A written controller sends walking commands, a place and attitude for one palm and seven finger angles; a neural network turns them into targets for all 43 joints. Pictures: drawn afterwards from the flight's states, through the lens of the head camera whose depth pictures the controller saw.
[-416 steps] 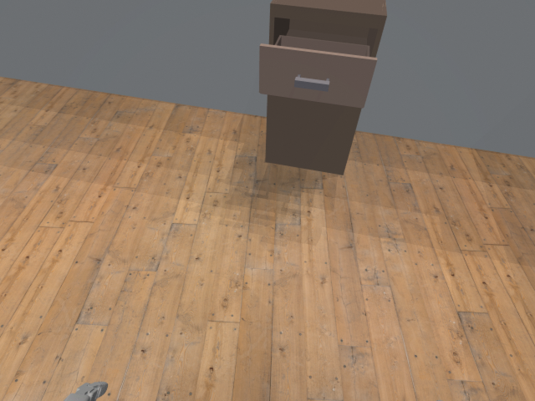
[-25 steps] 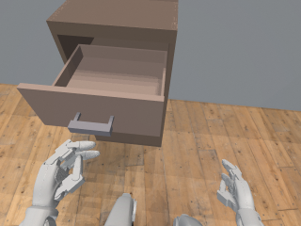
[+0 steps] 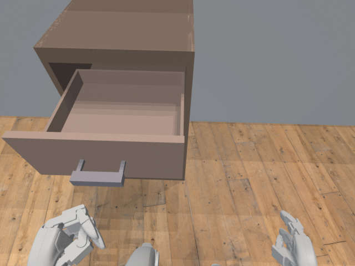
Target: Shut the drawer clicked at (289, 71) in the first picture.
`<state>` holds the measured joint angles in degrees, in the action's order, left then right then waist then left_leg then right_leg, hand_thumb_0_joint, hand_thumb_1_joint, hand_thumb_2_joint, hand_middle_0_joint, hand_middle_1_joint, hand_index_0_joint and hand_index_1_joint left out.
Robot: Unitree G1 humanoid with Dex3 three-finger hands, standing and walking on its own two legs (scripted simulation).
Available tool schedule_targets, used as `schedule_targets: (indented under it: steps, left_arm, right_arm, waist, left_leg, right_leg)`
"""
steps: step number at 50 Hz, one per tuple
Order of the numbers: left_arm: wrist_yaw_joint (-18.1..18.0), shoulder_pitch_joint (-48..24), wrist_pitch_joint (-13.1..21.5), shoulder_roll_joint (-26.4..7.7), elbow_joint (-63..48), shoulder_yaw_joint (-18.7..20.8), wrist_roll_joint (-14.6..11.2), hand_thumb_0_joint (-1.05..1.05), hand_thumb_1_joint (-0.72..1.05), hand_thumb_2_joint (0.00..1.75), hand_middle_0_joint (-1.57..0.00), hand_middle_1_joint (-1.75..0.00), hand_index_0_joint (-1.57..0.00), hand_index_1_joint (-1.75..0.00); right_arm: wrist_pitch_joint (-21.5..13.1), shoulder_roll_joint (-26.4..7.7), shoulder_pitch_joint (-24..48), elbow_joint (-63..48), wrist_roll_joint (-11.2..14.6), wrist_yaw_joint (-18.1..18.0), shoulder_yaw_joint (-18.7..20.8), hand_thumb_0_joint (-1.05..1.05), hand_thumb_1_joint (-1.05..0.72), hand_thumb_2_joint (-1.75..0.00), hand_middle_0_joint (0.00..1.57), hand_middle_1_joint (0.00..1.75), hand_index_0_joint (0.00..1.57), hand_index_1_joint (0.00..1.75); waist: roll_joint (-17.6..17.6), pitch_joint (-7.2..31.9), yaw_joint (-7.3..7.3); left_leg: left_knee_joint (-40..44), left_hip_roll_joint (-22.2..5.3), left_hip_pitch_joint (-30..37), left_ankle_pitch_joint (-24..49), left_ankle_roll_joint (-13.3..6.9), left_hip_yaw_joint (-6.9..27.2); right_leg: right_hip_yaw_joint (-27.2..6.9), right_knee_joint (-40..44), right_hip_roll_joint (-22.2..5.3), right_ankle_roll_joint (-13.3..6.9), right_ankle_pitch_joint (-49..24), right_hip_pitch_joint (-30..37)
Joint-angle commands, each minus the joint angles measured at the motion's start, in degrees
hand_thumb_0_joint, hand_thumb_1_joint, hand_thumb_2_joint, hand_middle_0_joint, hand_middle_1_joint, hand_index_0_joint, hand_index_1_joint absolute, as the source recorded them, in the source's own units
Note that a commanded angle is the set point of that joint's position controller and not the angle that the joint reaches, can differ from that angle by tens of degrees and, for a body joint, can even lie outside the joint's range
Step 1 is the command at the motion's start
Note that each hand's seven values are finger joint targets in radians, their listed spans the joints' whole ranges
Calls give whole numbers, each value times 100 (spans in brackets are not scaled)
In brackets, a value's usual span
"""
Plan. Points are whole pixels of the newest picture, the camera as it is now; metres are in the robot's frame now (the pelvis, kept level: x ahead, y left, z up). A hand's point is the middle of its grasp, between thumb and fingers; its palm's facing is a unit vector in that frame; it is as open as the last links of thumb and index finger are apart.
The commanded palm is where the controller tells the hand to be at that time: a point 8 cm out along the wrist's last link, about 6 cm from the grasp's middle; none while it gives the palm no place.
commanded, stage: raise the hand and make a fist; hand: left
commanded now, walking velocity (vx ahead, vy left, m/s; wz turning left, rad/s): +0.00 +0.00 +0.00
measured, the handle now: (100, 171) +0.33 +0.21 -0.01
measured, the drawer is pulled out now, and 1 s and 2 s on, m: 0.28 0.28 0.28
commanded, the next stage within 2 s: bring the fist close to the handle in 0.82 s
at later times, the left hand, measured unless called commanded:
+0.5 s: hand (84, 245) +0.15 +0.16 +0.09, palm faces +0.03 -1.00 -0.02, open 3.3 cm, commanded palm +0.11 +0.21 +0.10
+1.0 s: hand (88, 243) +0.16 +0.16 +0.09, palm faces +0.04 -1.00 -0.05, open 3.3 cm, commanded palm +0.13 +0.22 +0.09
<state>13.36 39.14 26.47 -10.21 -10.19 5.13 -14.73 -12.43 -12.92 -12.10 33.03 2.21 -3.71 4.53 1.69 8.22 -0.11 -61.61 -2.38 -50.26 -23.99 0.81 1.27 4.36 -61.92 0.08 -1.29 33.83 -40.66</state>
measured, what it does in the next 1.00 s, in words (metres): stands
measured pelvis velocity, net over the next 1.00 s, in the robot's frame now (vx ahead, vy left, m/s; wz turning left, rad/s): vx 0.00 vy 0.00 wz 0.01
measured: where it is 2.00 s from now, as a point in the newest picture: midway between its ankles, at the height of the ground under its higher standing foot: outside the picture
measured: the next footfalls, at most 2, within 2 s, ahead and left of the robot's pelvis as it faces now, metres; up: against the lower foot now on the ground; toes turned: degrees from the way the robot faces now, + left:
none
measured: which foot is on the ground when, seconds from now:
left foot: down 0.00-1.00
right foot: down 0.00-1.00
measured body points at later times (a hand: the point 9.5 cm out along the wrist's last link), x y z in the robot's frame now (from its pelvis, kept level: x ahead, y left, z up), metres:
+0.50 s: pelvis -0.01 +0.02 +0.00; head +0.01 +0.02 +0.45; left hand +0.15 +0.22 +0.10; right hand +0.19 -0.20 -0.05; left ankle +0.06 +0.13 -0.66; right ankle -0.03 -0.11 -0.66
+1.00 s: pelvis +0.00 +0.00 +0.00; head +0.02 +0.00 +0.45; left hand +0.15 +0.21 +0.09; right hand +0.19 -0.23 -0.06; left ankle +0.06 +0.13 -0.66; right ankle -0.03 -0.11 -0.66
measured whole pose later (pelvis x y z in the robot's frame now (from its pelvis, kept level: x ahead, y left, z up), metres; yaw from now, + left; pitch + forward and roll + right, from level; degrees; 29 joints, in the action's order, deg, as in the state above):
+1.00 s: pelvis +0.00 +0.00 +0.00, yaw +0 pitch +11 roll -2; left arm 7.8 42.5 19.4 -11.2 -18.8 2.5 -12.8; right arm -7.0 -11.4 -13.8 26.6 2.7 -2.6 0.6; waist 2.9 9.4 0.0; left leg -61.0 -2.6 -47.5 -24.2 0.9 2.1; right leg 5.0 -60.1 0.6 -1.4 33.5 -37.2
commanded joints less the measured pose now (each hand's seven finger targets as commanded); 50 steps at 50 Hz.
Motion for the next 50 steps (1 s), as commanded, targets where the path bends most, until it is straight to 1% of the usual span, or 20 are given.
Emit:
schedule_targets:
  steps: [1, 8, 9, 13, 14, 15, 18, 19, 21, 24, 26, 29, 32, 38, 39, 42, 44, 45, 47, 50]
  left_arm:
    - [-300, 475, 315, -457, -1449, 405, -43, 0, 90, 90, -130, -149, -130, -149]
    - [-267, 345, -203, -232, -1864, -278, 165, 0, 90, 90, -140, -160, -140, -160]
    - [-303, 290, -279, -380, -1855, -168, 204, 0, 90, 90, -140, -160, -140, -160]
    - [-435, 343, -371, -311, -2181, -263, 245, 0, 90, 90, -140, -160, -140, -160]
    - [-515, 298, -400, -428, -2212, -153, 270, 0, 90, 90, -140, -160, -140, -160]
    - [-559, 345, -396, -330, -2358, -262, 275, 0, 90, 90, -140, -160, -140, -160]
    - [-688, 302, -424, -327, -2432, -305, 299, 0, 90, 90, -140, -160, -140, -160]
    - [-729, 395, -463, -384, -2396, -253, 324, 0, 90, 90, -140, -160, -140, -160]
    - [-747, 488, -493, -236, -2498, -449, 326, 0, 90, 90, -140, -160, -140, -160]
    - [-769, 648, -574, -320, -2285, -351, 370, 0, 90, 90, -140, -160, -140, -160]
    - [-770, 675, -571, -230, -2347, -478, 355, 0, 90, 90, -140, -160, -140, -160]
    - [-850, 644, -501, -522, -2365, -156, 351, 0, 90, 90, -140, -160, -140, -160]
    - [-883, 507, -350, -357, -2564, -336, 326, 0, 90, 90, -140, -160, -140, -160]
    - [-839, 651, -260, -426, -2276, -159, 245, 0, 90, 90, -140, -160, -140, -160]
    - [-827, 641, -278, -575, -2203, 9, 261, 0, 90, 90, -140, -160, -140, -160]
    - [-675, 533, -315, -447, -2187, -115, 196, 0, 90, 90, -140, -160, -140, -160]
    - [-626, 652, -345, -571, -2162, 86, 149, 0, 90, 90, -140, -160, -140, -160]
    - [-586, 653, -339, -475, -2248, -32, 129, 0, 90, 90, -140, -160, -140, -160]
    - [-545, 507, -327, -504, -2101, 38, 87, 0, 90, 90, -140, -160, -140, -160]
    - [-471, 300, -243, -508, -1636, 164, 85, 0, 90, 90, -140, -160, -140, -160]
  right_arm:
    - [-186, -460, 436, -1112, -6, 18, 82, 0, -90, -90, 20, 30, 20, 30]
    - [52, -522, 456, -1493, 13, 71, -80, 0, -90, -90, 20, 30, 20, 30]
    - [90, -524, 476, -1501, 15, 63, -86, 0, -90, -90, 20, 30, 20, 30]
    - [180, -493, 431, -1688, 9, 89, -162, 0, -90, -90, 20, 30, 20, 30]
    - [204, -486, 467, -1692, 5, 92, -171, 0, -90, -90, 20, 30, 20, 30]
    - [211, -476, 428, -1753, 4, 109, -195, 0, -90, -90, 20, 30, 20, 30]
    - [263, -475, 413, -1812, 6, 126, -218, 0, -90, -90, 20, 30, 20, 30]
    - [281, -478, 447, -1827, 4, 120, -223, 0, -90, -90, 20, 30, 20, 30]
    - [283, -484, 425, -1900, 21, 149, -244, 0, -90, -90, 20, 30, 20, 30]
    - [303, -507, 445, -1869, 34, 143, -221, 0, -90, -90, 20, 30, 20, 30]
    - [299, -503, 438, -1909, 40, 145, -221, 0, -90, -90, 20, 30, 20, 30]
    - [304, -509, 455, -1840, 36, 113, -194, 0, -90, -90, 20, 30, 20, 30]
    - [256, -485, 398, -1874, 33, 130, -208, 0, -90, -90, 20, 30, 20, 30]
    - [236, -489, 381, -1760, 47, 113, -162, 0, -90, -90, 20, 30, 20, 30]
    - [250, -503, 399, -1720, 42, 98, -145, 0, -90, -90, 20, 30, 20, 30]
    - [239, -499, 382, -1729, 60, 82, -162, 0, -90, -90, 20, 30, 20, 30]
    - [233, -496, 418, -1684, 74, 60, -140, 0, -90, -90, 20, 30, 20, 30]
    - [217, -484, 377, -1702, 74, 63, -157, 0, -90, -90, 20, 30, 20, 30]
    - [208, -477, 361, -1634, 64, 45, -140, 0, -90, -90, 20, 30, 20, 30]
    - [229, -492, 371, -1513, 23, 14, -133, 0, -90, -90, 20, 30, 20, 30]
  waist:
    - [51, 1001, 115]
    - [100, 643, -47]
    - [85, 580, -51]
    - [162, 520, -8]
    - [239, 496, 42]
    - [350, 569, 34]
    - [202, 475, -12]
    - [169, 430, 34]
    - [240, 451, 21]
    - [102, 371, 44]
    - [24, 350, 9]
    - [36, 304, 68]
    - [163, 357, 28]
    - [-58, 296, -6]
    - [6, 369, 42]
    - [-95, 372, -23]
    - [22, 450, 57]
    - [87, 501, 30]
    - [-168, 477, -30]
    - [-252, 205, -71]
  left_leg:
    - [747, 140, 1601, 1389, -311, 10]
    - [950, 100, 1661, 990, -330, 111]
    - [952, 88, 1630, 927, -340, 136]
    - [1085, 74, 1694, 669, -302, 189]
    - [1107, 83, 1670, 589, -296, 194]
    - [1126, 84, 1748, 566, -288, 195]
    - [1157, 74, 1669, 285, -282, 217]
    - [1186, 74, 1586, 230, -283, 227]
    - [1212, 87, 1608, 155, -281, 216]
    - [1208, 94, 1485, 133, -278, 205]
    - [1182, 106, 1441, 48, -283, 172]
    - [1160, 119, 1328, 5, -283, 160]
    - [1126, 132, 1367, -37, -285, 131]
    - [968, 137, 1238, 88, -292, 64]
    - [967, 135, 1253, 149, -295, 69]
    - [928, 149, 1296, 274, -304, 33]
    - [922, 153, 1338, 434, -312, 22]
    - [925, 159, 1422, 547, -318, 11]
    - [849, 161, 1368, 622, -321, 18]
    - [711, 164, 1136, 588, -307, 40]
  right_leg:
    - [-38, 1020, 91, 80, -2009, 20]
    - [64, 1173, 146, 77, -1576, -88]
    - [44, 1212, 158, 74, -1524, -97]
    - [142, 1196, 180, 48, -1166, -160]
    - [127, 1219, 189, 33, -1073, -123]
    - [142, 1194, 184, 24, -1022, -139]
    - [150, 1241, 193, 35, -783, -210]
    - [143, 1253, 206, 26, -730, -153]
    - [140, 1261, 186, 26, -661, -154]
    - [124, 1302, 194, 25, -631, -110]
    - [108, 1316, 176, 47, -542, -163]
    - [53, 1346, 186, 28, -442, -142]
    - [46, 1287, 178, 25, -373, -217]
    - [-82, 1417, 163, 57, -424, -210]
    - [-91, 1410, 169, 47, -488, -151]
    - [-134, 1446, 140, 76, -658, -101]
    - [-154, 1460, 147, 67, -850, 23]
    - [-131, 1432, 134, 67, -1027, 50]
    - [-159, 1438, 135, 104, -1180, 33]
    - [-230, 1424, 126, 116, -1170, -162]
